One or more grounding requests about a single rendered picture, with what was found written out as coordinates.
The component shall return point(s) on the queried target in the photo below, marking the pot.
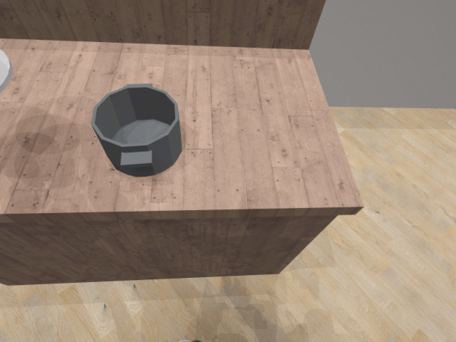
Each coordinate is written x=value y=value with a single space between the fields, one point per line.
x=139 y=129

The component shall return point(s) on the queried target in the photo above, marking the table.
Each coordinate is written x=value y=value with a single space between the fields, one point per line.
x=262 y=170

